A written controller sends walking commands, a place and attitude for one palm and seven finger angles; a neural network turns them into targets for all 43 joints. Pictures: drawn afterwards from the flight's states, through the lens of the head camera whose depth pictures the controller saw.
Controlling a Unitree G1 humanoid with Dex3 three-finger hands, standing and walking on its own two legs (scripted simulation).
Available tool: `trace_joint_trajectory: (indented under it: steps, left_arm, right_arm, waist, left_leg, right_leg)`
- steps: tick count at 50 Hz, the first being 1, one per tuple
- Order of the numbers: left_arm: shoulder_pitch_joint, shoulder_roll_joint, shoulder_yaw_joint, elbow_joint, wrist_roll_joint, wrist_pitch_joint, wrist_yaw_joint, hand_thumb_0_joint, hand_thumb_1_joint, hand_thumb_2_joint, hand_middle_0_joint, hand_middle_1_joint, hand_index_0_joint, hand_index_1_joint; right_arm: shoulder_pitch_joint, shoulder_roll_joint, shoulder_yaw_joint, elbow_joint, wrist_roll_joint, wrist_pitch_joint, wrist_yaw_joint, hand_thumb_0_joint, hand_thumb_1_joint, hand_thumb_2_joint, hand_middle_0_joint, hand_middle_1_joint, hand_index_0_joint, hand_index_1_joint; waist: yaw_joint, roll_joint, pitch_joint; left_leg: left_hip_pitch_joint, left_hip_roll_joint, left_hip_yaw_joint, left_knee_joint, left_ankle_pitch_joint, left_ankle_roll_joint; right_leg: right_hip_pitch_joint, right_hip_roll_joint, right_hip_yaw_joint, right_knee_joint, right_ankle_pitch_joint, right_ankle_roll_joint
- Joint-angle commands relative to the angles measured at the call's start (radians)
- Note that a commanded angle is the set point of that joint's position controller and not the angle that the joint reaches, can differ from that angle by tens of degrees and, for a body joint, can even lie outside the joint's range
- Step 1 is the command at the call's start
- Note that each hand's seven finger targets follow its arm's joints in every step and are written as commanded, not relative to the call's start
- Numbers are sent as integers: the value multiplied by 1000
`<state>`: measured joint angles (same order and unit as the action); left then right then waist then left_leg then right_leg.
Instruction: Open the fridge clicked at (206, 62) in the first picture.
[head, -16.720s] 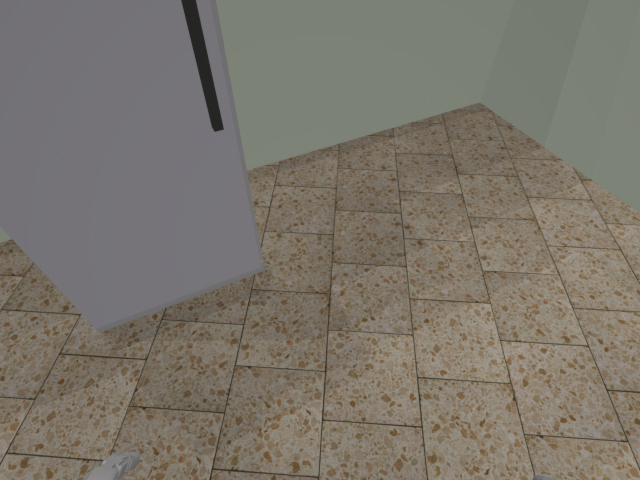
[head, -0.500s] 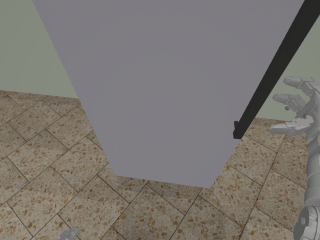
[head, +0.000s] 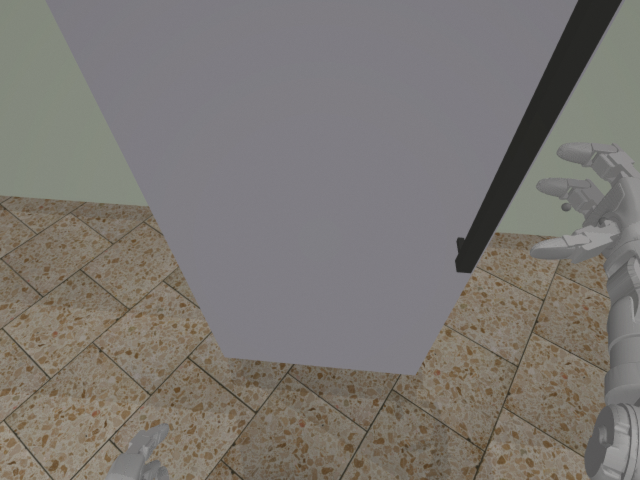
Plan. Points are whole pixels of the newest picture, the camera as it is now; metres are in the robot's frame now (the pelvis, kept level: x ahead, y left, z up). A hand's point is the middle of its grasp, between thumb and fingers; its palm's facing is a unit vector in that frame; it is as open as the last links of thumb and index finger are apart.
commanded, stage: move the hooked fingers beside the handle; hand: right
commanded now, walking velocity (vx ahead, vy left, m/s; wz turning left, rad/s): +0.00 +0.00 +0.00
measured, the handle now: (523, 128) +0.47 -0.18 +0.21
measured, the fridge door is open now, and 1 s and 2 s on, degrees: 0 0 0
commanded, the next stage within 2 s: feel for the door with the fingertips in 0.50 s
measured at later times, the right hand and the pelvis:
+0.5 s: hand (568, 211) +0.41 -0.24 +0.14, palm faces +0.02 +1.00 +0.00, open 14.0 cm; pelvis +0.00 +0.00 +0.00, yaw +0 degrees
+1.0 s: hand (522, 209) +0.42 -0.20 +0.14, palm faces +0.01 +1.00 +0.00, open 14.0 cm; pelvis +0.00 +0.00 +0.00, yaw +1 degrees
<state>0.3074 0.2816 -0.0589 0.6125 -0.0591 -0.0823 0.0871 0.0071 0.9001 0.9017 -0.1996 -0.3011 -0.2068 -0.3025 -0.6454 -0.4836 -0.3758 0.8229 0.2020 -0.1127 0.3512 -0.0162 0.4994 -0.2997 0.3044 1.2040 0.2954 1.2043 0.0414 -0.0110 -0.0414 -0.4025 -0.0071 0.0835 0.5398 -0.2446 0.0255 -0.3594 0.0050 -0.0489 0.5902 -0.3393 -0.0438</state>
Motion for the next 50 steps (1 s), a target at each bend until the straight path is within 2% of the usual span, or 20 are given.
trace_joint_trajectory:
  steps: [1,2,5,6,7,9,10,15,17,19,23,29,30,33,34,36,38,45,48,50]
  left_arm:
    - [37,155,59,-103,-6,-37,7,0,900,900,-200,-300,-200,-300]
    - [38,155,57,-111,-7,-36,4,0,900,900,-200,-300,-200,-300]
    - [38,163,62,-123,-8,-28,-2,0,900,900,-200,-300,-200,-300]
    - [36,161,63,-130,-8,-27,-4,0,900,900,-200,-300,-200,-300]
    - [36,163,66,-132,-8,-26,-4,0,900,900,-200,-300,-200,-300]
    - [34,156,68,-139,-6,-27,-6,0,900,900,-200,-300,-200,-300]
    - [31,156,69,-136,-5,-29,-5,0,900,900,-200,-300,-200,-300]
    - [32,152,64,-113,-4,-37,7,0,900,900,-200,-300,-200,-300]
    - [30,149,59,-104,-6,-43,12,0,900,900,-200,-300,-200,-300]
    - [38,154,60,-99,-7,-44,13,0,900,900,-200,-300,-200,-300]
    - [35,157,59,-103,-9,-48,10,0,900,900,-200,-300,-200,-300]
    - [41,160,63,-108,-3,-41,2,0,900,900,-200,-300,-200,-300]
    - [33,157,62,-116,-2,-41,1,0,900,900,-200,-300,-200,-300]
    - [31,142,61,-113,-2,-49,-3,0,900,900,-200,-300,-200,-300]
    - [37,143,64,-107,-1,-48,-5,0,900,900,-200,-300,-200,-300]
    - [34,147,64,-102,1,-48,-5,0,900,900,-200,-300,-200,-300]
    - [28,141,62,-105,-2,-46,-5,0,900,900,-200,-300,-200,-300]
    - [11,135,65,-111,0,-36,-12,0,900,900,-200,-300,-200,-300]
    - [4,125,66,-109,-1,-41,-16,0,900,900,-200,-300,-200,-300]
    - [6,131,65,-103,0,-35,-13,0,900,900,-200,-300,-200,-300]
  right_arm:
    - [-360,-280,-53,-169,24,-44,19,0,500,-300,300,1200,300,1200]
    - [-336,-241,-23,-163,28,-33,28,0,500,-300,300,1200,300,1200]
    - [-294,-296,-77,-168,38,-24,32,0,500,-300,300,1200,300,1200]
    - [-284,-272,-62,-184,41,-23,34,0,500,-300,300,1200,300,1200]
    - [-304,-308,-91,-223,40,-33,28,0,500,-300,300,1200,300,1200]
    - [-339,-274,-58,-289,46,-51,19,0,500,-300,300,1200,300,1200]
    - [-340,-318,-101,-322,44,-63,13,0,500,-300,300,1200,300,1200]
    - [-412,-317,-88,-334,35,-77,-2,0,500,-300,300,1200,300,1200]
    - [-412,-282,-55,-300,32,-68,3,0,500,-300,300,1200,300,1200]
    - [-406,-249,-19,-257,33,-51,12,0,500,-300,300,1200,300,1200]
    - [-359,-217,-3,-204,38,-26,23,0,500,-300,300,1200,300,1200]
    - [-401,-267,-44,-229,32,-54,-16,0,500,-300,300,1200,300,1200]
    - [-404,-276,-55,-255,26,-63,-23,0,500,-300,300,1200,300,1200]
    - [-441,-180,20,-313,20,-78,-42,0,500,-300,300,1200,300,1200]
    - [-449,-166,36,-315,22,-79,-46,0,500,-300,300,1200,300,1200]
    - [-426,-199,-4,-307,20,-72,-57,0,500,-300,300,1200,300,1200]
    - [-392,-154,23,-302,19,-56,-63,0,500,-300,300,1200,300,1200]
    - [-347,-151,4,-354,12,-33,-105,0,500,-300,300,1200,300,1200]
    - [-361,-71,64,-385,12,-33,-118,0,500,-300,300,1200,300,1200]
    - [-377,-116,34,-378,5,-29,-131,0,500,-300,300,1200,300,1200]
  waist:
    - [-1,-68,-316]
    - [-1,-57,-316]
    - [-14,-13,-298]
    - [-13,-1,-305]
    - [-16,-8,-317]
    - [-4,-31,-321]
    - [-16,-56,-342]
    - [12,-86,-318]
    - [18,-108,-292]
    - [29,-76,-275]
    - [13,-67,-277]
    - [5,-8,-299]
    - [-1,-40,-318]
    - [12,-105,-336]
    - [19,-79,-337]
    - [9,-69,-331]
    - [6,-62,-328]
    - [-11,-28,-330]
    - [-2,-41,-315]
    - [0,-30,-315]
  left_leg:
    - [179,8,-58,-11,321,16]
    - [176,8,-56,-10,325,15]
    - [195,8,-58,-6,339,13]
    - [195,7,-58,-6,339,11]
    - [200,7,-60,-6,333,11]
    - [191,5,-62,-7,332,13]
    - [201,3,-70,-9,326,13]
    - [173,0,-72,-28,256,11]
    - [153,2,-68,-36,227,13]
    - [134,2,-61,-39,219,14]
    - [126,4,-54,-31,221,17]
    - [141,3,-52,-17,230,16]
    - [151,2,-60,-12,244,15]
    - [112,2,-54,-12,249,15]
    - [113,0,-50,-13,255,14]
    - [127,-2,-52,-16,253,15]
    - [138,0,-50,-16,265,15]
    - [189,3,-56,-17,309,13]
    - [164,1,-53,-22,299,12]
    - [178,2,-58,-21,307,12]
  right_leg:
    - [104,-18,68,-68,376,14]
    - [99,-17,67,-69,381,15]
    - [57,-19,61,-69,369,13]
    - [59,-18,58,-70,367,11]
    - [58,-19,61,-72,362,13]
    - [90,-23,59,-67,378,11]
    - [98,-21,62,-68,374,12]
    - [112,-21,65,-80,303,8]
    - [112,-18,67,-87,276,9]
    - [111,-23,70,-84,275,8]
    - [101,-19,77,-85,282,15]
    - [87,-23,83,-77,303,16]
    - [99,-20,81,-77,316,17]
    - [168,-26,89,-72,372,30]
    - [175,-31,90,-67,391,30]
    - [160,-28,91,-75,371,30]
    - [156,-27,88,-79,384,30]
    - [135,-25,71,-83,392,22]
    - [160,-28,73,-86,401,26]
    - [147,-26,72,-85,391,23]
